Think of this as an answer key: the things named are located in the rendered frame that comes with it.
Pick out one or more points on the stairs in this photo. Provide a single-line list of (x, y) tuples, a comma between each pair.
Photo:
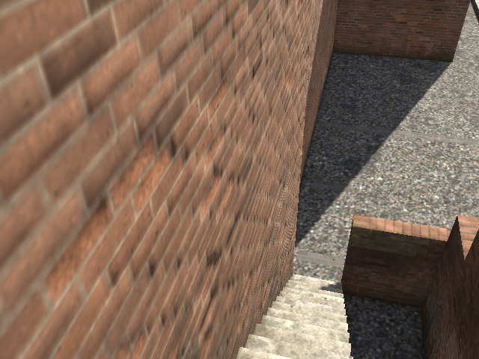
[(306, 321)]

